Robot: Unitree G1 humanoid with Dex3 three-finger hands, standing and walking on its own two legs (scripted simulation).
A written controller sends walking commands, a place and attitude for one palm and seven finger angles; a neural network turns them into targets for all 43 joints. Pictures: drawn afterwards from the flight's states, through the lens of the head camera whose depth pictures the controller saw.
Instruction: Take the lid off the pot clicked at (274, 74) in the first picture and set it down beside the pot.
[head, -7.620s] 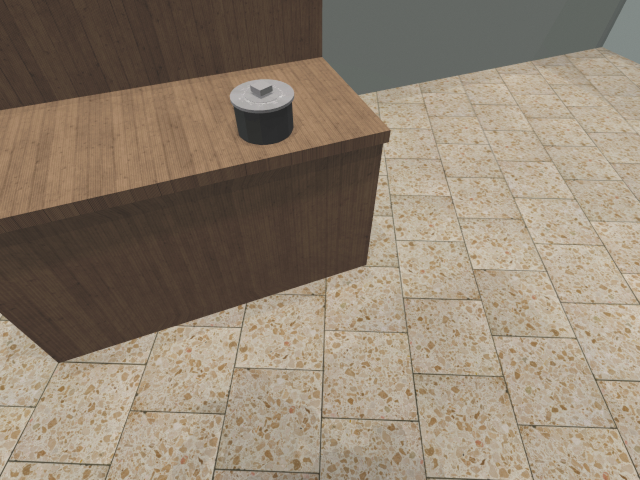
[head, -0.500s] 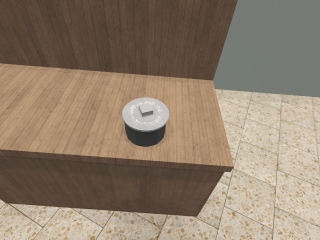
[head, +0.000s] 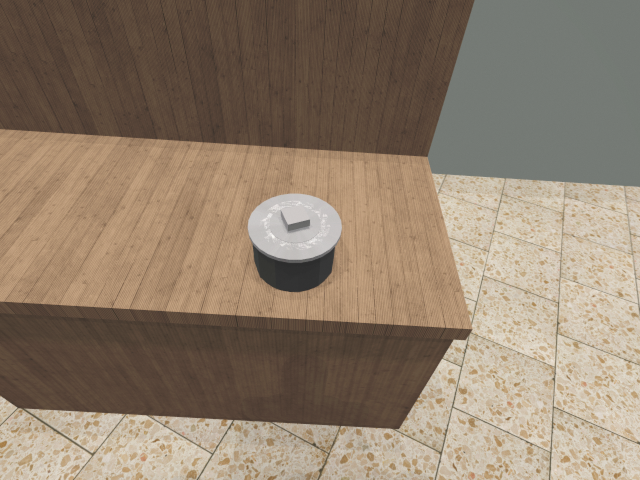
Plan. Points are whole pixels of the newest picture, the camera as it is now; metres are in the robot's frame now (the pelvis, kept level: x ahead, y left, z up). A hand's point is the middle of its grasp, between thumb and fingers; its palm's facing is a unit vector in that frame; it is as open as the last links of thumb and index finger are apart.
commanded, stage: shuffle to correct the standing spot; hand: left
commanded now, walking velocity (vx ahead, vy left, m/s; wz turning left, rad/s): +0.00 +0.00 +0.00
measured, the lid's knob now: (295, 217) +0.54 +0.08 +0.00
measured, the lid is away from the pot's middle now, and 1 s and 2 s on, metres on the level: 0.00 0.00 0.00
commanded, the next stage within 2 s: come to a stop and stand still in 0.50 s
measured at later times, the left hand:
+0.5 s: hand out of the picture -0.03 +0.13 -0.18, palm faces +0.03 -0.99 -0.13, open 7.4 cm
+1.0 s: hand out of the picture +0.05 +0.13 -0.18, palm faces +0.00 -0.98 -0.18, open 7.3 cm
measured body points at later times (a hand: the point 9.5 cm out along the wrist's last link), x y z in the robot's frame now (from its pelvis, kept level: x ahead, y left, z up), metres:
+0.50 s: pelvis +0.03 -0.02 -0.01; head +0.04 -0.01 +0.44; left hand -0.03 +0.18 -0.17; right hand +0.01 -0.22 -0.16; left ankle +0.05 +0.09 -0.74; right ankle -0.02 -0.13 -0.74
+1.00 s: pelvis +0.05 -0.03 +0.00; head +0.07 -0.02 +0.45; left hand +0.06 +0.18 -0.16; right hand +0.09 -0.26 -0.15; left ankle +0.05 +0.09 -0.74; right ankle -0.02 -0.13 -0.74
